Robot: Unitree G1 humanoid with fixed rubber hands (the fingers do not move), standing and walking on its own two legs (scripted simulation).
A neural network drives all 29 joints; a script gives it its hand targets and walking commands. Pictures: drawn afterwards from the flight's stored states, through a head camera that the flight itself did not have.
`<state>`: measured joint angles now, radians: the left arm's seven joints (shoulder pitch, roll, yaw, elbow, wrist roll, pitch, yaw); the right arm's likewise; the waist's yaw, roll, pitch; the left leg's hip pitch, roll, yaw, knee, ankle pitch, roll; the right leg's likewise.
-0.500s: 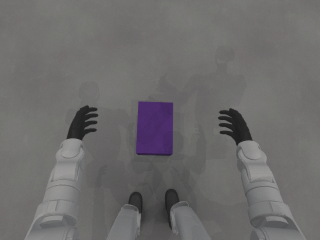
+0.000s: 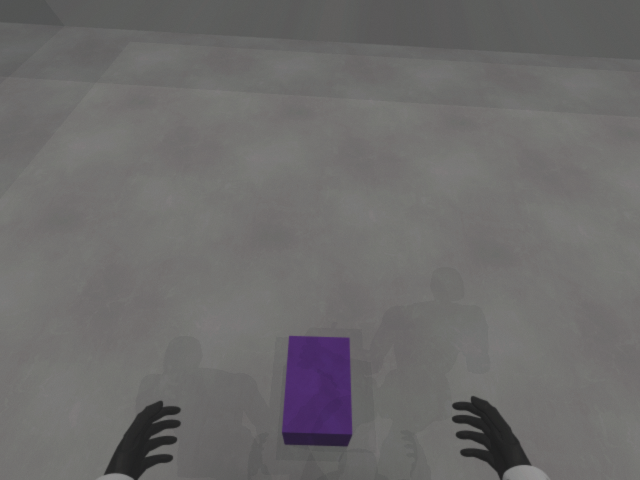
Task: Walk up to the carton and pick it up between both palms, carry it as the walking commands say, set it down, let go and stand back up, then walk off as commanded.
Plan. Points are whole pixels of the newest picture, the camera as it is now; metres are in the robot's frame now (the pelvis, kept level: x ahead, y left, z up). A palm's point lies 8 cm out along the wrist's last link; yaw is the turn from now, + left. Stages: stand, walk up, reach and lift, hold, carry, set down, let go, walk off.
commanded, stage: let go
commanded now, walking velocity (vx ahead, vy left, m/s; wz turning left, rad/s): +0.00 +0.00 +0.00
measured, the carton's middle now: (317, 390) +0.45 -0.02 -0.70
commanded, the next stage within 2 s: stand in 0.40 s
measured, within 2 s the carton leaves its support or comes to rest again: neither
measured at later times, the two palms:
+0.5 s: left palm (108, 475) +0.17 +0.26 -0.08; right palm (518, 461) +0.17 -0.25 -0.08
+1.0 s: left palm out of the picture +0.15 +0.29 -0.09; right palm (545, 467) +0.16 -0.29 -0.09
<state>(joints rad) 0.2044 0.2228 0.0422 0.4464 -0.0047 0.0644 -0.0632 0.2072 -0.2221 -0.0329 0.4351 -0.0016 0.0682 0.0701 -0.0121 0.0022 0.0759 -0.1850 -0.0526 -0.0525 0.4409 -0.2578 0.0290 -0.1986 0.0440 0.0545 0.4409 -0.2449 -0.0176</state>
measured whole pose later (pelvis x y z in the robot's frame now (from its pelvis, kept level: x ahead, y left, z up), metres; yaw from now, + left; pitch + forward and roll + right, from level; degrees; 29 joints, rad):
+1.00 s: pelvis +0.03 +0.00 +0.00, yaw +0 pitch -1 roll +0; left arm 0.17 0.34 0.03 0.81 0.03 0.00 0.02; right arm 0.15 -0.34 -0.02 0.80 -0.03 0.00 -0.02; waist 0.00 0.01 0.01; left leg -0.12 -0.04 -0.05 0.44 -0.30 0.02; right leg -0.14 0.04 0.04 0.44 -0.29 -0.02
